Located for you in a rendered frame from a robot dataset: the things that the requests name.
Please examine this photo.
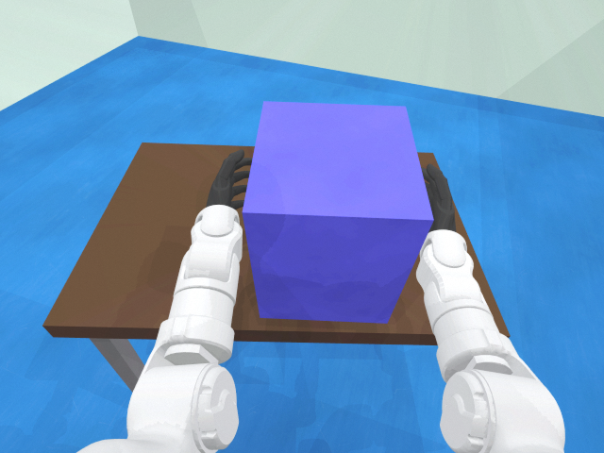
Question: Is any carton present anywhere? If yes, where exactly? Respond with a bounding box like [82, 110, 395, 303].
[243, 101, 434, 324]

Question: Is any table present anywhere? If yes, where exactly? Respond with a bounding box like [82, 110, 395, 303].
[42, 143, 511, 393]

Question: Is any right robot upper arm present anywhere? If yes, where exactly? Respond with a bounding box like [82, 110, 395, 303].
[440, 368, 564, 453]

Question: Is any left robot upper arm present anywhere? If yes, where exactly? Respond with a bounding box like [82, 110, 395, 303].
[76, 363, 239, 453]

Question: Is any robot left forearm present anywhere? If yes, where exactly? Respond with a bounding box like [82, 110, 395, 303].
[126, 205, 243, 435]

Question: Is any robot left hand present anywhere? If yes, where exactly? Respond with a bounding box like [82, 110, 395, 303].
[206, 149, 252, 210]

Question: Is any robot right forearm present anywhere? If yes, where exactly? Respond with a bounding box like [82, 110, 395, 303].
[416, 229, 565, 448]

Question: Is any robot right hand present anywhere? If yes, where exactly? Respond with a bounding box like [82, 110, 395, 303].
[421, 164, 456, 233]

